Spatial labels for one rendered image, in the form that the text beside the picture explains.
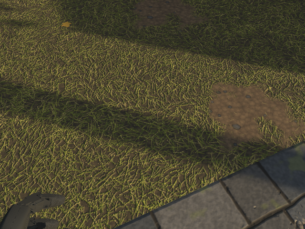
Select robot left hand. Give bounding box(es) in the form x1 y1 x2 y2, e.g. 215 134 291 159
0 192 70 229

